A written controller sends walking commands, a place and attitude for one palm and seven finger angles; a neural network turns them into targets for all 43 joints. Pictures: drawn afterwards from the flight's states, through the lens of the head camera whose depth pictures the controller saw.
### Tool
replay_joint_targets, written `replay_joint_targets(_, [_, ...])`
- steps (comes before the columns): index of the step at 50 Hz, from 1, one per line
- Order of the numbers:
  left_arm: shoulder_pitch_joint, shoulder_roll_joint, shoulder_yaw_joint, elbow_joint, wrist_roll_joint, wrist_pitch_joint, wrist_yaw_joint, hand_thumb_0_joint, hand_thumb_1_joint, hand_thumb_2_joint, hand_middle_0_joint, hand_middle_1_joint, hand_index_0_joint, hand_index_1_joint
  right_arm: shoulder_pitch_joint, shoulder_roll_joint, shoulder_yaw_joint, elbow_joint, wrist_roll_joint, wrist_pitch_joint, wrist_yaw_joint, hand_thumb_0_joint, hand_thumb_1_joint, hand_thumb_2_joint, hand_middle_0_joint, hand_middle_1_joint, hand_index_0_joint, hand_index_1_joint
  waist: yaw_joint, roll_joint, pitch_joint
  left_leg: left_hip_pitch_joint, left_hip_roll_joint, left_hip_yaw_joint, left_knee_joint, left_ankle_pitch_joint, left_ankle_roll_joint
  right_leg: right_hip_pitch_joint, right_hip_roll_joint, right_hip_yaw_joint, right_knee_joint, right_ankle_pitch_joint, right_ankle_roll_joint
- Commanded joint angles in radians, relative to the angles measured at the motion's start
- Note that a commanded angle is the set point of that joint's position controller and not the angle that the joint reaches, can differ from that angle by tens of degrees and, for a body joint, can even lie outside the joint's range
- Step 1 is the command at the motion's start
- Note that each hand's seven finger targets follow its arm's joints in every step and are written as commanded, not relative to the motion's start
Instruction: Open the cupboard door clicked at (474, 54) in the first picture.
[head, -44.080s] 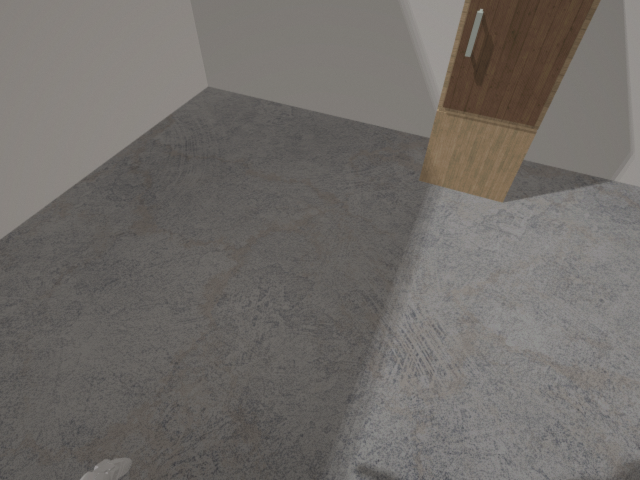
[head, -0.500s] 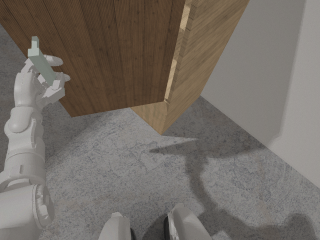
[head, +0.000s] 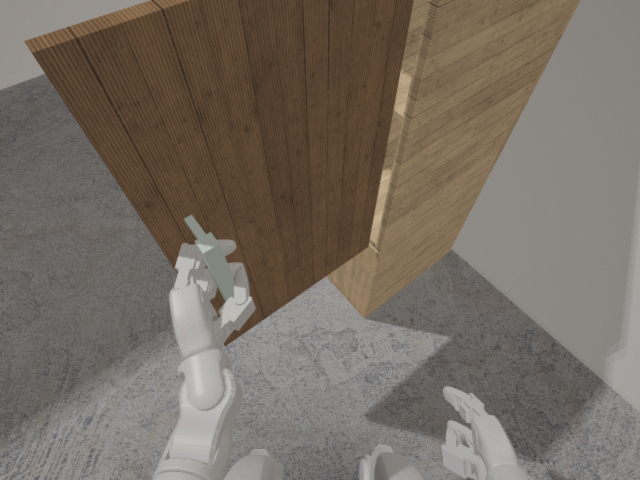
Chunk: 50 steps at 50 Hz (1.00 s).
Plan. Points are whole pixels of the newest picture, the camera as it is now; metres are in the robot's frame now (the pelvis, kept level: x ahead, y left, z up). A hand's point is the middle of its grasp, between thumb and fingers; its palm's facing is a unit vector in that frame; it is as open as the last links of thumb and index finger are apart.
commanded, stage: pull the door open along its arc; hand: left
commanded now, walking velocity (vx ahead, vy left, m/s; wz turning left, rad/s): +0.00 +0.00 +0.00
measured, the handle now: (214, 264) +0.37 +0.15 +0.04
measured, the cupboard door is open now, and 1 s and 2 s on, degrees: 90 90 93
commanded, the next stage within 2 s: open thumb and fingers to let go in 0.08 s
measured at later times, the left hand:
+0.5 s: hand (254, 304) +0.32 +0.09 +0.04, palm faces +0.40 -0.92 -0.01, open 8.4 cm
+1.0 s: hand (247, 298) +0.32 +0.10 +0.04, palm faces +0.35 -0.94 +0.00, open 14.9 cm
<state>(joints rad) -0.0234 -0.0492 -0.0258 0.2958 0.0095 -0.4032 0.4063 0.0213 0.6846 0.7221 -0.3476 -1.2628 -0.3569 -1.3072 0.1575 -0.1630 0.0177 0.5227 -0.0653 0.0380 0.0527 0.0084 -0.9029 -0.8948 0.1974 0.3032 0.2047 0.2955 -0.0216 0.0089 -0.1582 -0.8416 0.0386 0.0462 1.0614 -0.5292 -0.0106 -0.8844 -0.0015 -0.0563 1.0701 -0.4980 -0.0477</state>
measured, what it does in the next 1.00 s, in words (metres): stands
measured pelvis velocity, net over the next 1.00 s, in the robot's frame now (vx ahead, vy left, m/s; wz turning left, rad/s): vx -0.03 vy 0.01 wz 0.03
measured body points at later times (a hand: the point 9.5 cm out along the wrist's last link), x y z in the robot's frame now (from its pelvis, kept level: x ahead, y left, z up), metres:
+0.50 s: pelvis -0.02 -0.04 +0.00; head +0.06 -0.06 +0.44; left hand +0.29 +0.14 +0.04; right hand +0.12 -0.27 -0.13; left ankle -0.01 +0.13 -0.66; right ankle +0.01 -0.09 -0.66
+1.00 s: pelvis -0.03 +0.01 -0.01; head +0.04 +0.00 +0.44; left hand +0.30 +0.15 +0.04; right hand +0.12 -0.21 -0.13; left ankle -0.01 +0.13 -0.66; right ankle +0.01 -0.09 -0.66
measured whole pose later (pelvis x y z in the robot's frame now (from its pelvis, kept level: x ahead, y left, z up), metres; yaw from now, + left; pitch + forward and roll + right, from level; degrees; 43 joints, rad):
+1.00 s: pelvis -0.03 +0.01 -0.01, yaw +2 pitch +17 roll +0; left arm -0.24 -0.06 -0.06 0.56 0.07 -0.51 0.51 -0.01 -0.49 0.31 -0.31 -0.76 -0.28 -0.74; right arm 0.19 -0.19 0.00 0.64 -0.10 -0.03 0.02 0.01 -0.90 -0.89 0.20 0.30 0.21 0.30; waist -0.02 0.03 -0.15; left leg -0.91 0.01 0.01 1.09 -0.48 0.00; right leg -0.92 -0.03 -0.08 1.08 -0.45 -0.04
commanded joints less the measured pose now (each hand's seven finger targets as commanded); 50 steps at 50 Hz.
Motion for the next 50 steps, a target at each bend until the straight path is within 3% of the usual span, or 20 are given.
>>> replay_joint_targets(1, [-0.036, 0.112, 0.085, -0.252, 0.049, -0.095, 0.118, 0.0, 0.9, 0.9, -0.4, -1.35, -0.4, -1.35, 0.04, -0.113, -0.057, -0.092, -0.009, -0.046, -0.026, 0.0, -0.9, -0.9, 0.2, 0.3, 0.2, 0.3, 0.039, -0.077, -0.328, 0.068, -0.056, -0.031, -0.093, 0.349, 0.011, 0.394, -0.01, 0.079, -0.143, 0.52, 0.031])
replay_joint_targets(6, [-0.122, -0.013, -0.068, -0.241, 0.072, -0.101, 0.104, 0.0, 0.9, 0.9, -0.4, -1.35, -0.4, -1.35, 0.036, -0.108, -0.062, -0.06, -0.018, -0.081, -0.03, 0.0, -0.9, -0.9, 0.2, 0.3, 0.2, 0.3, -0.016, -0.079, -0.306, 0.066, -0.053, -0.039, -0.074, 0.313, 0.011, 0.37, -0.033, 0.099, -0.166, 0.547, 0.048])
replay_joint_targets(8, [-0.144, -0.043, -0.108, -0.238, 0.069, -0.105, 0.098, 0.0, 0.9, 0.9, -0.4, -1.35, -0.4, -1.35, 0.034, -0.11, -0.064, -0.048, -0.021, -0.097, -0.028, 0.0, -0.9, -0.9, 0.2, 0.3, 0.2, 0.3, -0.026, -0.077, -0.316, 0.063, -0.054, -0.042, -0.065, 0.301, 0.008, 0.373, -0.045, 0.11, -0.171, 0.568, 0.056])
replay_joint_targets(9, [-0.247, -0.014, -0.092, -0.228, 0.07, -0.11, 0.101, 0.0, 0.9, 0.9, -0.4, -1.35, -0.4, -1.35, 0.033, -0.116, -0.064, -0.032, -0.023, -0.101, -0.033, 0.0, -0.9, -0.9, 0.2, 0.3, 0.2, 0.3, -0.047, -0.089, -0.304, 0.047, -0.052, -0.047, -0.054, 0.281, 0.01, 0.351, -0.052, 0.119, -0.176, 0.541, 0.059])
replay_joint_targets(11, [-0.265, 0.045, -0.039, -0.191, 0.076, -0.121, 0.098, 0.0, 0.76, 0.84, -0.39, -1.335, -0.39, -1.335, 0.034, -0.119, -0.066, -0.02, -0.024, -0.106, -0.046, 0.0, -0.9, -0.9, 0.2, 0.3, 0.2, 0.3, -0.044, -0.138, -0.298, -0.009, -0.055, -0.056, -0.039, 0.245, 0.01, 0.38, -0.07, 0.172, -0.198, 0.508, 0.071])
replay_joint_targets(12, [-0.245, 0.068, -0.01, -0.174, 0.073, -0.128, 0.093, 0.0, 0.69, 0.81, -0.385, -1.327, -0.385, -1.327, 0.027, -0.118, -0.067, -0.017, -0.024, -0.107, -0.048, 0.0, -0.9, -0.9, 0.2, 0.3, 0.2, 0.3, -0.025, -0.128, -0.316, -0.032, -0.059, -0.054, -0.038, 0.228, 0.007, 0.409, -0.083, 0.2, -0.207, 0.491, 0.075])
replay_joint_targets(16, [-0.276, 0.093, 0.019, -0.142, 0.047, -0.139, 0.058, 0.0, 0.41, 0.69, -0.365, -1.298, -0.365, -1.298, 0.021, -0.122, -0.069, -0.007, -0.015, -0.111, -0.059, 0.0, -0.9, -0.9, 0.2, 0.3, 0.2, 0.3, -0.022, -0.126, -0.33, -0.057, -0.062, -0.052, -0.04, 0.198, 0.008, 0.44, -0.099, 0.238, -0.236, 0.436, 0.078])
replay_joint_targets(18, [-0.285, 0.074, 0.015, -0.13, 0.018, -0.139, 0.039, 0.0, 0.27, 0.63, -0.355, -1.283, -0.355, -1.283, 0.018, -0.122, -0.069, -0.001, -0.01, -0.113, -0.06, 0.0, -0.9, -0.9, 0.2, 0.3, 0.2, 0.3, -0.018, -0.098, -0.334, -0.043, -0.065, -0.047, -0.048, 0.195, 0.008, 0.433, -0.099, 0.231, -0.243, 0.417, 0.076])
replay_joint_targets(20, [-0.268, 0.049, 0.008, -0.106, -0.01, -0.134, 0.023, 0.0, 0.13, 0.57, -0.345, -1.268, -0.345, -1.268, 0.024, -0.127, -0.07, 0.002, -0.006, -0.118, -0.059, 0.0, -0.9, -0.9, 0.2, 0.3, 0.2, 0.3, -0.021, -0.123, -0.325, -0.036, -0.065, -0.047, -0.055, 0.195, 0.008, 0.431, -0.095, 0.22, -0.251, 0.419, 0.079])
replay_joint_targets(22, [-0.272, 0.078, 0.041, -0.073, -0.028, -0.129, 0.016, 0.0, -0.01, 0.51, -0.335, -1.253, -0.335, -1.253, 0.017, -0.134, -0.068, 0.001, -0.003, -0.117, -0.06, 0.0, -0.9, -0.9, 0.2, 0.3, 0.2, 0.3, -0.015, -0.137, -0.306, -0.062, -0.066, -0.049, -0.057, 0.175, 0.008, 0.43, -0.1, 0.236, -0.265, 0.373, 0.08])
replay_joint_targets(23, [-0.316, 0.092, 0.048, -0.084, -0.027, -0.135, 0.017, 0.0, -0.08, 0.48, -0.33, -1.245, -0.33, -1.245, 0.02, -0.138, -0.07, 0.007, -0.003, -0.117, -0.063, 0.0, -0.9, -0.9, 0.2, 0.3, 0.2, 0.3, -0.025, -0.155, -0.309, -0.059, -0.065, -0.051, -0.057, 0.171, 0.01, 0.425, -0.099, 0.234, -0.267, 0.354, 0.081])
replay_joint_targets(29, [-0.348, 0.082, 0.043, -0.025, 0.0, -0.161, 0.03, 0.0, -0.5, 0.3, -0.3, -1.2, -0.3, -1.2, 0.014, -0.137, -0.071, 0.006, -0.008, -0.12, -0.057, 0.0, -0.9, -0.9, 0.2, 0.3, 0.2, 0.3, -0.018, -0.123, -0.274, -0.05, -0.065, -0.05, -0.064, 0.141, 0.016, 0.35, -0.085, 0.209, -0.265, 0.222, 0.066])
replay_joint_targets(31, [-0.37, 0.096, 0.056, -0.023, 0.003, -0.168, 0.037, 0.0, -0.5, 0.3, -0.3, -1.2, -0.3, -1.2, 0.012, -0.141, -0.072, -0.001, -0.009, -0.121, -0.056, 0.0, -0.9, -0.9, 0.2, 0.3, 0.2, 0.3, -0.015, -0.116, -0.283, -0.038, -0.065, -0.049, -0.065, 0.148, 0.02, 0.334, -0.073, 0.192, -0.258, 0.198, 0.056])
replay_joint_targets(35, [-0.439, 0.054, 0.012, -0.003, 0.018, -0.171, 0.059, 0.0, -0.5, 0.3, -0.267, -1.0, -0.267, -1.0, 0.005, -0.137, -0.067, -0.006, -0.01, -0.123, -0.053, 0.0, -0.9, -0.9, 0.2, 0.3, 0.2, 0.3, -0.024, -0.074, -0.266, -0.001, -0.065, -0.039, -0.078, 0.123, 0.024, 0.263, -0.05, 0.145, -0.248, 0.104, 0.042])
replay_joint_targets(37, [-0.451, 0.063, 0.027, 0.037, 0.021, -0.163, 0.075, 0.0, -0.5, 0.3, -0.25, -0.9, -0.25, -0.9, 0.001, -0.139, -0.065, -0.005, -0.012, -0.121, -0.056, 0.0, -0.9, -0.9, 0.2, 0.3, 0.2, 0.3, -0.028, -0.108, -0.255, -0.011, -0.064, -0.044, -0.081, 0.108, 0.026, 0.25, -0.046, 0.137, -0.25, 0.072, 0.043])
replay_joint_targets(38, [-0.483, 0.062, 0.024, 0.032, 0.022, -0.165, 0.081, 0.0, -0.5, 0.3, -0.242, -0.85, -0.242, -0.85, 0.002, -0.139, -0.064, -0.004, -0.013, -0.121, -0.059, 0.0, -0.9, -0.9, 0.2, 0.3, 0.2, 0.3, -0.034, -0.114, -0.263, -0.006, -0.063, -0.045, -0.082, 0.109, 0.027, 0.247, -0.044, 0.132, -0.246, 0.074, 0.044])
replay_joint_targets(42, [-0.472, 0.03, 0.002, 0.054, 0.046, -0.157, 0.101, 0.0, -0.5, 0.3, -0.208, -0.65, -0.208, -0.65, 0.009, -0.139, -0.063, -0.006, -0.018, -0.117, -0.056, 0.0, -0.9, -0.9, 0.2, 0.3, 0.2, 0.3, -0.019, -0.068, -0.3, 0.037, -0.059, -0.049, -0.105, 0.147, 0.025, 0.232, -0.021, 0.067, -0.193, 0.152, 0.031])
replay_joint_targets(45, [-0.506, 0.009, -0.012, 0.076, 0.054, -0.145, 0.116, 0.0, -0.5, 0.3, -0.183, -0.5, -0.183, -0.5, 0.015, -0.142, -0.061, -0.004, -0.021, -0.113, -0.051, 0.0, -0.9, -0.9, 0.2, 0.3, 0.2, 0.3, -0.029, -0.065, -0.294, 0.058, -0.056, -0.053, -0.116, 0.151, 0.023, 0.203, -0.011, 0.037, -0.179, 0.161, 0.028])
replay_joint_targets(47, [-0.506, -0.002, -0.022, 0.063, 0.064, -0.145, 0.128, 0.0, -0.5, 0.3, -0.167, -0.4, -0.167, -0.4, 0.021, -0.143, -0.063, -0.008, -0.023, -0.11, -0.048, 0.0, -0.9, -0.9, 0.2, 0.3, 0.2, 0.3, -0.02, -0.041, -0.317, 0.082, -0.052, -0.058, -0.122, 0.182, 0.019, 0.198, -0.005, 0.021, -0.161, 0.191, 0.021])
replay_joint_targets(50, [-0.516, -0.036, -0.043, 0.082, 0.064, -0.131, 0.145, 0.0, -0.5, 0.3, -0.15, -0.3, -0.15, -0.3, 0.019, -0.143, -0.061, -0.006, -0.023, -0.106, -0.041, 0.0, -0.9, -0.9, 0.2, 0.3, 0.2, 0.3, -0.03, -0.056, -0.293, 0.091, -0.049, -0.063, -0.129, 0.18, 0.016, 0.174, 0.001, 0.007, -0.161, 0.18, 0.02])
